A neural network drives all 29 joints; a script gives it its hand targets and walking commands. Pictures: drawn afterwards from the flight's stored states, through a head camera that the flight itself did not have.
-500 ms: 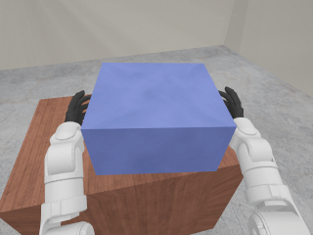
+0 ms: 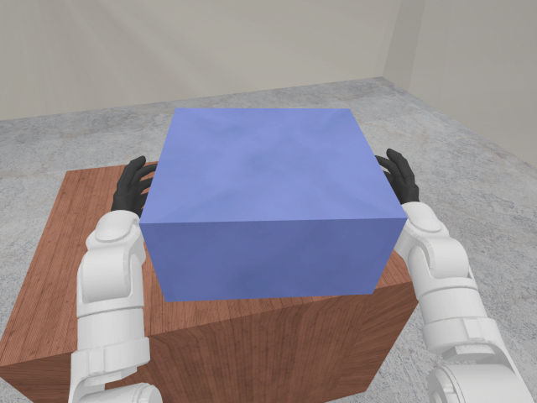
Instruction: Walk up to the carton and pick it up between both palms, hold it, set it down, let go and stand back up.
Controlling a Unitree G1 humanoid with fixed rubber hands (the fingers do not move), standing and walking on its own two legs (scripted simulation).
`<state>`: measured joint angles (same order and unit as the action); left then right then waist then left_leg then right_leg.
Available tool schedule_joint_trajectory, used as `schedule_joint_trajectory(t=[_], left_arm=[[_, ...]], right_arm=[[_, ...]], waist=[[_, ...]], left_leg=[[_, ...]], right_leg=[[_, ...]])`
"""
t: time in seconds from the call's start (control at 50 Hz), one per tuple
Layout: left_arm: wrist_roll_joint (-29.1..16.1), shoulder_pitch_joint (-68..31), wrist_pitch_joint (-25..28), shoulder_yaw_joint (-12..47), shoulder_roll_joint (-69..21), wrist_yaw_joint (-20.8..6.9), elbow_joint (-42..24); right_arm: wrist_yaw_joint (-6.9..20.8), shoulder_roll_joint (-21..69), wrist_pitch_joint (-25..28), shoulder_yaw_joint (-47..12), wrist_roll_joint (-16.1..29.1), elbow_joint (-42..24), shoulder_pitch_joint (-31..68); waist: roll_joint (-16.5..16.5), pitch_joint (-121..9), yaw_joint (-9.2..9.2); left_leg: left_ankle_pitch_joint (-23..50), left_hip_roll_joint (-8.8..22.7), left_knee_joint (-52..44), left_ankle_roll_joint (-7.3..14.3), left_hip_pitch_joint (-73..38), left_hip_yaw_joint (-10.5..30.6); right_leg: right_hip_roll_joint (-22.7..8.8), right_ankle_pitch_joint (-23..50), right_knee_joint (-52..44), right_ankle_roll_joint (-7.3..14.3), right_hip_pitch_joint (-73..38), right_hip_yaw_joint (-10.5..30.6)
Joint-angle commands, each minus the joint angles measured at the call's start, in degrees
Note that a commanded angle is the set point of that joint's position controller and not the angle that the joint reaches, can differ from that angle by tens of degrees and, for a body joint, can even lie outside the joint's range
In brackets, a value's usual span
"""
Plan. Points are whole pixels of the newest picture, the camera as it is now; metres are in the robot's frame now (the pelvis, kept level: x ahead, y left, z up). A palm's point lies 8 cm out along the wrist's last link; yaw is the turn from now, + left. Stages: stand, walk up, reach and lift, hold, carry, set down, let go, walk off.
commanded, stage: hold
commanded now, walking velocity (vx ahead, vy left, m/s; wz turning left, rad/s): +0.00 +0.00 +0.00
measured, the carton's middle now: (267, 194) +0.39 +0.01 +0.15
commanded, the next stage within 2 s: none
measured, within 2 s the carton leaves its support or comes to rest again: neither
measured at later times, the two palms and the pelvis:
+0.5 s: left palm (129, 213) +0.34 +0.20 +0.17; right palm (401, 203) +0.35 -0.18 +0.17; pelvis +0.00 +0.00 +0.00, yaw +0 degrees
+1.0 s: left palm (126, 217) +0.33 +0.20 +0.17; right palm (402, 202) +0.35 -0.18 +0.18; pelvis -0.01 +0.00 +0.00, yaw +1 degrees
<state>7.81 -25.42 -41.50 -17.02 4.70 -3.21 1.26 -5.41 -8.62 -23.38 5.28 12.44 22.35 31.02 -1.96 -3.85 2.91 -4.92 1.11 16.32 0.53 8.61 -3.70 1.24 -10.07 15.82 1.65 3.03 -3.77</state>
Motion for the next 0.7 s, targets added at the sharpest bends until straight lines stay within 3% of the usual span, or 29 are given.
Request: schedule_joint_trajectory(t=[0.0, 0.58, 0.62, 0.68], left_arm=[[-8.7, -38.5, 4.3, 28.4, -23.4, -7.1, -12.7], [-8.7, -38.9, 4.5, 28.4, -23.5, -7.2, -12.2], [-9.6, -36.6, 4.8, 31.2, -24.4, -6.7, -14.7], [-8.7, -36.8, 5.0, 29.7, -23.1, -6.6, -13.6]], right_arm=[[7.6, 27.2, 3.9, -24.0, 6.2, -20.6, 42.9], [7.5, 27.6, 3.9, -23.9, 5.9, -20.2, 43.1], [7.1, 26.5, 4.9, -25.8, 8.2, -25.4, 43.5], [6.8, 25.9, 4.0, -25.8, 7.8, -24.4, 42.6]], waist=[[3.3, -22.8, 0.11], [3.3, -22.7, 0.1], [4.5, -27.4, 0.42], [3.3, -24.4, 0.08]], left_leg=[[10.3, -1.8, 1.2, -1.0, -19.2, 2.6], [9.5, -1.8, 1.0, -0.9, -18.9, 2.6], [18.8, -1.9, 3.9, -1.9, -22.1, 3.5], [16.4, -1.9, 3.4, -1.8, -20.5, 3.8]], right_leg=[[0.5, 15.3, -2.7, -3.2, 4.8, 1.3], [0.4, 14.7, -2.7, -3.2, 4.9, 1.3], [1.4, 21.4, -1.3, -3.2, 2.7, 0.9], [1.4, 19.7, -2.1, -3.1, 3.6, 1.0]])
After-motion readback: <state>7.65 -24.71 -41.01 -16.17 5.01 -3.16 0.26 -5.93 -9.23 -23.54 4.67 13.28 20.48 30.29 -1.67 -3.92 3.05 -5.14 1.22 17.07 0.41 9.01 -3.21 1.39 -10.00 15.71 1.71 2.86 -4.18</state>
